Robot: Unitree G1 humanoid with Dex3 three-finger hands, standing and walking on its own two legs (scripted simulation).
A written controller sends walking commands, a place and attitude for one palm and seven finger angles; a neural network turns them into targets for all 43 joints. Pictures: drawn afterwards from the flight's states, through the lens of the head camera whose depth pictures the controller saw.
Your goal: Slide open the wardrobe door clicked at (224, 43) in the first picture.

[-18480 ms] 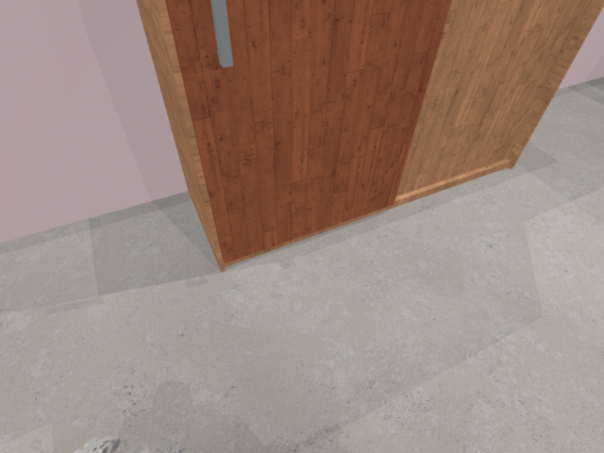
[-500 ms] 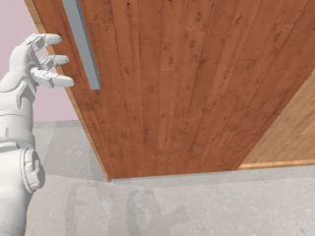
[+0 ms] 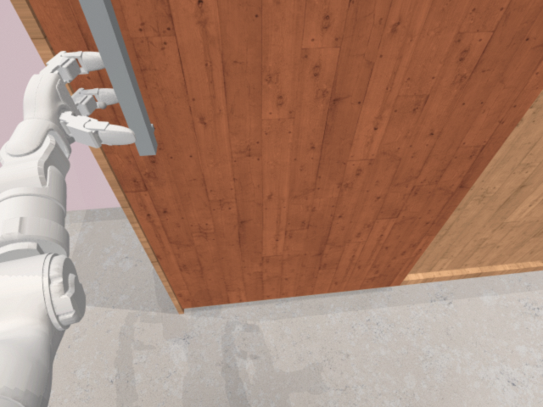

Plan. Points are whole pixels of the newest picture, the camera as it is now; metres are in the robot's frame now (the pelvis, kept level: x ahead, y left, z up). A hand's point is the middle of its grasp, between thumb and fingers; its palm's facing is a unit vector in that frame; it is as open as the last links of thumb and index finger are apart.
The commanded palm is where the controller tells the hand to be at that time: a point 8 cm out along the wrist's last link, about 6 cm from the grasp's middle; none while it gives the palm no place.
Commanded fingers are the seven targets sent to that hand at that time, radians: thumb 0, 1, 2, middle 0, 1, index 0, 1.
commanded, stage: feel for the door with the fingertips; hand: left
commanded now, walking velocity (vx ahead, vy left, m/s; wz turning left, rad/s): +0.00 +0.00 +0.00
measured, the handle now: (127, 76) +0.53 +0.20 +0.22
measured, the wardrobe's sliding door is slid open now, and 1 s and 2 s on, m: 0.00 0.00 0.00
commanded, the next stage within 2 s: slide the fingers in behind the handle in 0.68 s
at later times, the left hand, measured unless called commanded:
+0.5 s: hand (104, 98) +0.48 +0.22 +0.21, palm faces +0.11 -0.99 +0.01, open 14.0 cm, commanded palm +0.46 +0.27 +0.21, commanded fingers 0.00 -0.50 0.30 -0.30 -1.20 -0.30 -1.20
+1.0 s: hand (103, 96) +0.49 +0.23 +0.21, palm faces +0.10 -0.99 +0.01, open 13.8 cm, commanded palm +0.46 +0.27 +0.21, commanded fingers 0.00 -0.50 0.30 -0.30 -1.20 -0.30 -1.20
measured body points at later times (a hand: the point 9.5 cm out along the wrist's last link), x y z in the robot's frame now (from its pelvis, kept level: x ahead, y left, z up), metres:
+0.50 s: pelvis +0.00 +0.00 +0.00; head +0.03 +0.00 +0.45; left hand +0.47 +0.28 +0.22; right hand +0.06 -0.28 -0.11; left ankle +0.02 +0.12 -0.73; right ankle -0.05 -0.10 -0.73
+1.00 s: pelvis +0.00 +0.00 +0.00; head +0.03 +0.01 +0.45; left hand +0.48 +0.28 +0.22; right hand +0.01 -0.27 -0.12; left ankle +0.02 +0.12 -0.73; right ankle -0.05 -0.10 -0.73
